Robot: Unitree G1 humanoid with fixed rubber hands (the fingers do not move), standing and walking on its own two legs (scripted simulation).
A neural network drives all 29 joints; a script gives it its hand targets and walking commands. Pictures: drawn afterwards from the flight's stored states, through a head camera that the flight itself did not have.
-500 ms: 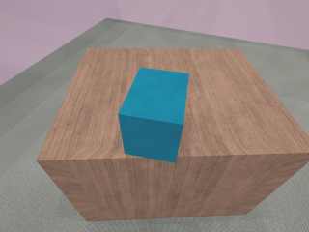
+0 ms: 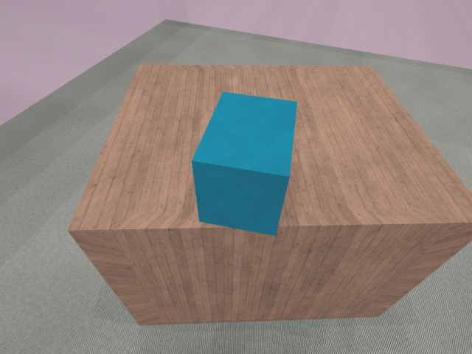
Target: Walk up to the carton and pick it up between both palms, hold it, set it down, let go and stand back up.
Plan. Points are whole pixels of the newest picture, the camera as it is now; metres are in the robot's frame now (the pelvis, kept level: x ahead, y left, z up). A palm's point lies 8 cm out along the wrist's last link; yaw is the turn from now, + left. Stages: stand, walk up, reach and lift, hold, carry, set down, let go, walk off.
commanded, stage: stand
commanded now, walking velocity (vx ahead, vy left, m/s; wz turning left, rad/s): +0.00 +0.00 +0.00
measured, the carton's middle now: (248, 161) +0.50 -0.01 +0.03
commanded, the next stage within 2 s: none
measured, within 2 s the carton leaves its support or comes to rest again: neither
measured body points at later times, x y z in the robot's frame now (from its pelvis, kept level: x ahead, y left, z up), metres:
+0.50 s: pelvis +0.01 -0.01 +0.00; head +0.01 -0.01 +0.45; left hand +0.01 +0.24 -0.14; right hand +0.01 -0.25 -0.15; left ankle +0.09 +0.11 -0.73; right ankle +0.00 -0.12 -0.73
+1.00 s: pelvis +0.04 -0.02 +0.00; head +0.05 -0.01 +0.45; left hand +0.05 +0.23 -0.14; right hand +0.04 -0.25 -0.15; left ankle +0.09 +0.11 -0.73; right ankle +0.00 -0.12 -0.73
